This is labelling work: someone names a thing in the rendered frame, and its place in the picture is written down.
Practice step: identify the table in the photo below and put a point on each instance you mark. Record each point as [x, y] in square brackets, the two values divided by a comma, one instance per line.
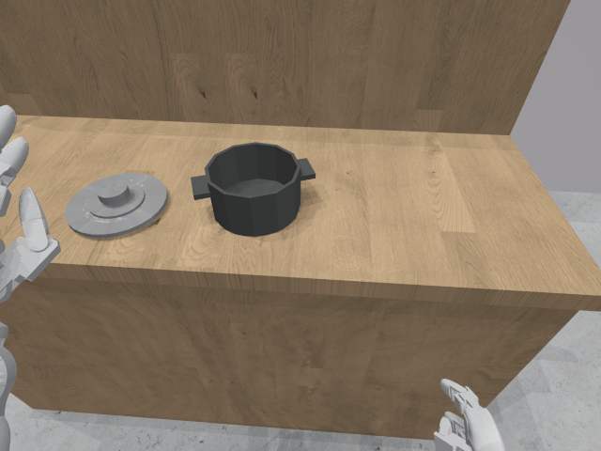
[426, 248]

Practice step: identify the right robot hand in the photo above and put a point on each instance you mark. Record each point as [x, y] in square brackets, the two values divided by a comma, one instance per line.
[477, 432]

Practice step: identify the knob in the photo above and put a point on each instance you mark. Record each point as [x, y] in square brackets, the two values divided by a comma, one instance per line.
[113, 192]

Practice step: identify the pot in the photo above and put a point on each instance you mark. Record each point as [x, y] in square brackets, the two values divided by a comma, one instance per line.
[255, 188]

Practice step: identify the lid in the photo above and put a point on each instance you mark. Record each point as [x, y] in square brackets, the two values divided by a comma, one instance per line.
[86, 215]

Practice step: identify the left robot hand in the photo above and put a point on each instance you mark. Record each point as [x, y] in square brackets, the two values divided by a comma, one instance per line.
[26, 257]

